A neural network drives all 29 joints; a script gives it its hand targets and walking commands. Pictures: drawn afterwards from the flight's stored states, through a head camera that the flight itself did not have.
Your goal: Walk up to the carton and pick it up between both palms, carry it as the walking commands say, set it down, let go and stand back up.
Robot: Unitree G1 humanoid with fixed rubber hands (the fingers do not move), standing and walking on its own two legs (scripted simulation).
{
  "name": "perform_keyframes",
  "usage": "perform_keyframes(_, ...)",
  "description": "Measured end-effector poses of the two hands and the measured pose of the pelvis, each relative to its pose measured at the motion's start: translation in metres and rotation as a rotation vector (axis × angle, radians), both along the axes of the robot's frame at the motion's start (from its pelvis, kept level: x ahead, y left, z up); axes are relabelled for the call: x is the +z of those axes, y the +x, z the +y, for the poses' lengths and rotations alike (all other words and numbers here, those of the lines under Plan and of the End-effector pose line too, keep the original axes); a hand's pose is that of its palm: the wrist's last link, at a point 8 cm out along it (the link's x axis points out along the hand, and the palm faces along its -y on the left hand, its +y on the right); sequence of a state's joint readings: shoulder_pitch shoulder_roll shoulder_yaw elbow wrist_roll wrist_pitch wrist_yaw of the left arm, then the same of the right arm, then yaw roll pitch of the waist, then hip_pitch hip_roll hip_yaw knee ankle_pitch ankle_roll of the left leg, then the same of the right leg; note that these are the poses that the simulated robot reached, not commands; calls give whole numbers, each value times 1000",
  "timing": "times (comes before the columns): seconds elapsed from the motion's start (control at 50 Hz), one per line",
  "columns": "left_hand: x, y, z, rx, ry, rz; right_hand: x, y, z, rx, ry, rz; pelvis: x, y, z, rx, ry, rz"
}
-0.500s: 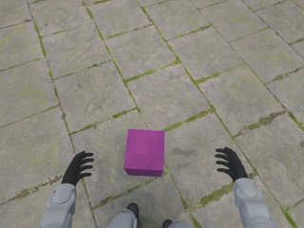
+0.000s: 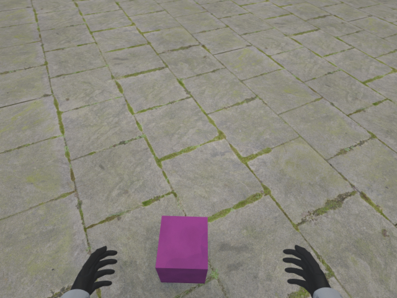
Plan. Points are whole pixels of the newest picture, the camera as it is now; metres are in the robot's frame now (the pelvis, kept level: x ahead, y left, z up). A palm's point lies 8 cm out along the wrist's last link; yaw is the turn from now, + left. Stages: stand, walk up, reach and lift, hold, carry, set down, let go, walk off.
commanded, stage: let go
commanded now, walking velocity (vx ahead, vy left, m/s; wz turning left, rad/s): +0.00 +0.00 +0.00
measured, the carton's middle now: (183, 250) +0.41 +0.05 -0.65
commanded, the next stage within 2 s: stand in 0.16 s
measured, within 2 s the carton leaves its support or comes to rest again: neither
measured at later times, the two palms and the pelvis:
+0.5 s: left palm out of the picture +0.13 +0.30 -0.10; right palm out of the picture +0.14 -0.28 -0.08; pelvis +0.01 +0.02 +0.00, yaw -1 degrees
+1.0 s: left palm out of the picture +0.12 +0.31 -0.10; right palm out of the picture +0.12 -0.28 -0.09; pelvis +0.01 +0.02 +0.00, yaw -1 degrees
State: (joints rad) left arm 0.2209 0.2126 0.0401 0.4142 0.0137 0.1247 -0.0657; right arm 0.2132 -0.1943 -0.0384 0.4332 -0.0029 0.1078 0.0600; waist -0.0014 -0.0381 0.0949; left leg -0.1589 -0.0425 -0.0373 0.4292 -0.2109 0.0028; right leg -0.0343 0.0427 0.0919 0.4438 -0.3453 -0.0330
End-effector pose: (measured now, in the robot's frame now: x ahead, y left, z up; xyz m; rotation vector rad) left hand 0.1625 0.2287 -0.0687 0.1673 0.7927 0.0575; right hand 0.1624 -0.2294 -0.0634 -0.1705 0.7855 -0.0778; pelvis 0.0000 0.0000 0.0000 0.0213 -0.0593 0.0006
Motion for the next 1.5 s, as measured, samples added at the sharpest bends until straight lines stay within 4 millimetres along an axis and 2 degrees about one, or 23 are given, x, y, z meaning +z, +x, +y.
perform_keyframes(0.18, 0, -4, 16, 45, 40, 27, -5, -2, 6, 3, -24, 4, -1, 1, 8, 0, -4, 15)
perform_keyframes(0.32, -18, -23, 54, 51, 148, 83, -17, -21, -29, -36, -168, 104, -4, 3, 12, -7, -19, 54)
perform_keyframes(0.44, -28, -32, 70, 50, 178, 145, -15, -26, -47, -69, -220, 140, -4, 8, 15, -13, -20, 59)
perform_keyframes(0.64, -34, -30, 75, 37, 190, 183, -19, -26, -46, -84, -221, 167, -3, 15, 19, -21, -18, 54)
perform_keyframes(0.82, -34, -32, 80, 39, 203, 203, -24, -34, -47, -97, -216, 198, -2, 15, 20, -23, -18, 45)
perform_keyframes(1.5, -36, -80, 94, 62, 221, 308, -28, -79, -60, -120, -224, 306, 5, -7, 21, -20, -21, 17)
